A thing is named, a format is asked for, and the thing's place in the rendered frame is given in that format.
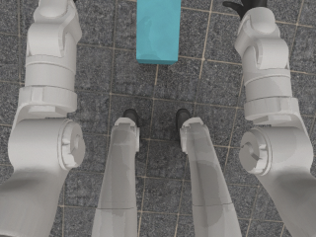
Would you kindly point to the robot left upper arm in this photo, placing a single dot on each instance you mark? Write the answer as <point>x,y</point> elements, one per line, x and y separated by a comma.
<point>42,152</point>

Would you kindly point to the carton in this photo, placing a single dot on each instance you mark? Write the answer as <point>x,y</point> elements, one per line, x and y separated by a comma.
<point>157,31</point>

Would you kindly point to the robot right thigh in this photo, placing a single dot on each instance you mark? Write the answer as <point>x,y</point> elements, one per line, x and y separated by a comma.
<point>214,214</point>

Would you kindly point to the right robot shin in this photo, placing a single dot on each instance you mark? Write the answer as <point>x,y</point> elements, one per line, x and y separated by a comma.
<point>194,120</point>

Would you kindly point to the robot left forearm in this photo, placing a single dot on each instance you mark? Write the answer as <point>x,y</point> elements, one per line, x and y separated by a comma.
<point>51,57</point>

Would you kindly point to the robot right forearm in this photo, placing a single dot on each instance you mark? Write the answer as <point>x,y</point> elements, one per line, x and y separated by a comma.
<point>266,72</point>

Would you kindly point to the robot right upper arm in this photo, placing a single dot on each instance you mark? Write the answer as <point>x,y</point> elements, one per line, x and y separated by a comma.
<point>281,158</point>

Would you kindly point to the right robot hand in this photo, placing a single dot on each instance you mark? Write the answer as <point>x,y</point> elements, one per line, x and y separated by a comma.
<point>247,5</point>

